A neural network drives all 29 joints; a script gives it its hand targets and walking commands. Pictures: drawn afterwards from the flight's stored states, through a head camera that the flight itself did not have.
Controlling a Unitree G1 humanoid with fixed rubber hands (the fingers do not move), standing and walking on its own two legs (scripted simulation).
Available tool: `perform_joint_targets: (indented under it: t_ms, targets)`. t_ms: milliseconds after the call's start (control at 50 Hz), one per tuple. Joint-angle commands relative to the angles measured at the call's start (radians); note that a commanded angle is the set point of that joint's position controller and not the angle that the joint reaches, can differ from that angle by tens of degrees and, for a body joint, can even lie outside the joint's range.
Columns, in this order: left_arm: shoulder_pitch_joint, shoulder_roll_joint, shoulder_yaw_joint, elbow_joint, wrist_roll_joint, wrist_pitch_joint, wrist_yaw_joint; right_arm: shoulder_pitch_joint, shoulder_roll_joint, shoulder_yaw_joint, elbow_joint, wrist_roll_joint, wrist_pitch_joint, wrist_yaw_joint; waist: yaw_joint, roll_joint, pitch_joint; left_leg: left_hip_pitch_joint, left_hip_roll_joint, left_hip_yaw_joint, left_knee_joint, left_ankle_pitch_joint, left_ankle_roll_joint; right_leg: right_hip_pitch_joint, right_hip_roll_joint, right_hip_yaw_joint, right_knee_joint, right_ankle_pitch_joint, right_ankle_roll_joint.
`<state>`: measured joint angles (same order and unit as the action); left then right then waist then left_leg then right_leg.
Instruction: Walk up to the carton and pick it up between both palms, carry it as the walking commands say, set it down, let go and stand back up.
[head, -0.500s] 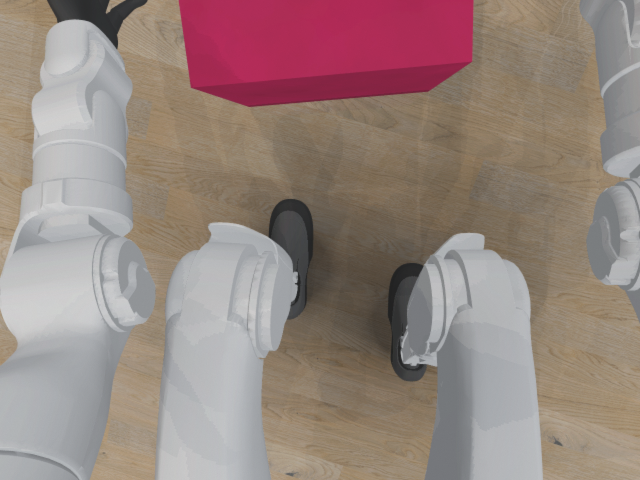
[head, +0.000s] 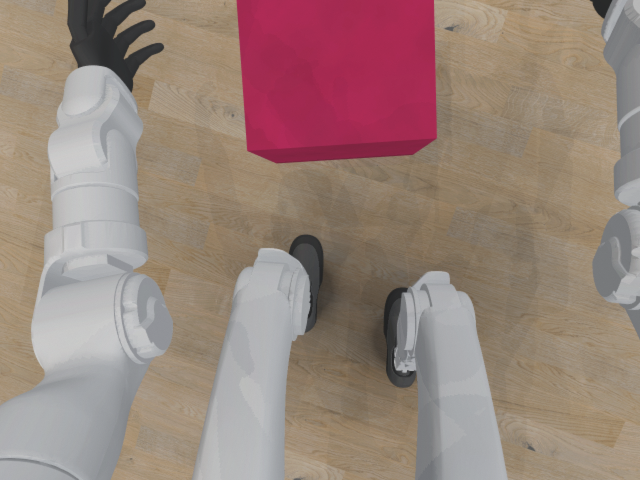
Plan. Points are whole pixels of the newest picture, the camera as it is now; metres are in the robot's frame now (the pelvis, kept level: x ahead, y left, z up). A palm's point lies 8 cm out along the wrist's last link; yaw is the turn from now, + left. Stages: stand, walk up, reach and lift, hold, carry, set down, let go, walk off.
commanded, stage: set down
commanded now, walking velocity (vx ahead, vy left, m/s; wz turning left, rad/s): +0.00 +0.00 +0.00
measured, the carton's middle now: (338, 85) +0.57 +0.07 -0.40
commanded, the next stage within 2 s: let go in 0.54 s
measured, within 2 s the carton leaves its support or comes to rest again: neither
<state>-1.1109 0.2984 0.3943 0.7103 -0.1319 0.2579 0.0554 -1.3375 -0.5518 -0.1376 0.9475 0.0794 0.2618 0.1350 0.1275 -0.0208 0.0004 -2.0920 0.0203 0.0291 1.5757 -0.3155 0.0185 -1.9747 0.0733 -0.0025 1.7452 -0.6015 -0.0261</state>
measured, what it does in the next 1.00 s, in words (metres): rises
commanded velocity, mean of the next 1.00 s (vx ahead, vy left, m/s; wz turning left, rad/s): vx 0.00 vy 0.00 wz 0.00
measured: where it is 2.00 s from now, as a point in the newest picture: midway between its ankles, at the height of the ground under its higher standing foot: (351, 326)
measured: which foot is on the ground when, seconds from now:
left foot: down 0.00-1.00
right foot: down 0.00-1.00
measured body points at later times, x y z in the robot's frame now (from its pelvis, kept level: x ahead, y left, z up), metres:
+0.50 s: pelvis +0.03 +0.00 +0.13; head +0.33 +0.01 +0.47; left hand +0.49 +0.28 +0.04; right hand +0.60 -0.19 +0.05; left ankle +0.15 +0.11 -0.47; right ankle +0.06 -0.10 -0.47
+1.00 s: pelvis +0.08 +0.02 +0.21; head +0.29 +0.02 +0.61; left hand +0.38 +0.29 +0.11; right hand +0.46 -0.20 +0.11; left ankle +0.15 +0.11 -0.47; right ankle +0.06 -0.10 -0.47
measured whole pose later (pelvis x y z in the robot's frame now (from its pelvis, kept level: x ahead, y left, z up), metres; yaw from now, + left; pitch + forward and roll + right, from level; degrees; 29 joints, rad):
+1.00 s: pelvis +0.08 +0.02 +0.21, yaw +0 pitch +30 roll -1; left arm -0.28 0.27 0.18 0.50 -0.04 0.10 -0.11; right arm -0.44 -0.26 -0.19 0.61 -0.01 0.11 0.02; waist 0.07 0.00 -0.06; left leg -1.10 -0.01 0.01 0.75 -0.18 0.03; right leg -0.97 0.05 0.03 0.82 -0.38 -0.01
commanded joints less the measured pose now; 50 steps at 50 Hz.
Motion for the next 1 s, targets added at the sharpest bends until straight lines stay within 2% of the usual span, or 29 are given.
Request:
perform_joint_targets:
  t_ms: [0,180,360,500,600,680,800,880,980]
  targets:
    - [-0.17,0.154,0.016,-0.138,0.002,-0.011,-0.004,-0.265,-0.163,-0.032,-0.122,0.0,-0.019,0.011,0.03,-0.12,-1.146,0.996,-0.031,0.008,-0.073,0.309,-0.02,0.33,-0.017,-0.006,-0.312,0.24,0.007]
    - [-0.08,0.109,0.011,-0.159,0.027,-0.014,-0.016,-0.175,-0.143,-0.057,-0.096,-0.009,-0.042,0.033,0.03,-0.103,-1.103,1.143,-0.034,0.003,-0.234,0.378,-0.024,0.428,-0.015,0.005,-0.487,0.299,0.014]
    - [-0.011,0.076,0.014,-0.172,0.053,-0.04,-0.031,-0.107,-0.111,-0.087,-0.095,-0.032,-0.075,0.034,0.026,-0.102,-1.071,1.307,-0.031,-0.01,-0.409,0.474,-0.027,0.573,-0.018,0.019,-0.669,0.397,0.026]
    - [0.025,0.038,0.028,-0.1,0.093,-0.061,-0.045,-0.058,-0.062,-0.11,-0.025,-0.068,-0.1,0.033,0.022,-0.089,-0.939,1.371,-0.023,-0.025,-0.525,0.461,-0.025,0.601,-0.024,0.023,-0.789,0.384,0.026]
    - [0.078,0.033,0.033,-0.081,0.125,-0.089,-0.056,0.012,-0.023,-0.131,-0.01,-0.102,-0.122,0.015,0.008,-0.073,-0.947,1.434,-0.026,-0.032,-0.562,0.509,-0.024,0.632,-0.021,0.029,-0.834,0.435,0.026]
    - [0.174,0.073,0.023,-0.112,0.146,-0.116,-0.081,0.116,0.006,-0.138,-0.087,-0.121,-0.132,-0.028,-0.007,-0.068,-1.05,1.524,-0.037,-0.04,-0.57,0.583,-0.021,0.729,-0.02,0.033,-0.853,0.523,0.028]
    - [0.502,0.115,-0.084,-0.248,0.124,-0.138,-0.152,0.456,0.085,-0.12,-0.373,-0.12,-0.137,-0.105,-0.03,-0.046,-1.165,1.733,-0.04,-0.051,-0.627,0.687,-0.002,0.969,-0.013,0.026,-0.909,0.643,0.043]
    - [0.665,0.107,-0.156,-0.338,0.099,-0.157,-0.172,0.651,0.138,-0.088,-0.491,-0.09,-0.154,-0.12,-0.033,0.003,-0.991,1.857,-0.03,-0.072,-0.712,0.649,-0.002,0.995,-0.013,0.019,-0.991,0.53,0.048]
    - [0.811,0.056,-0.233,-0.312,0.081,-0.192,-0.163,0.811,0.186,-0.06,-0.44,-0.081,-0.189,-0.113,-0.058,0.015,-0.644,1.85,-0.021,-0.081,-0.814,0.452,-0.022,1.02,-0.027,0.012,-1.089,0.338,0.033]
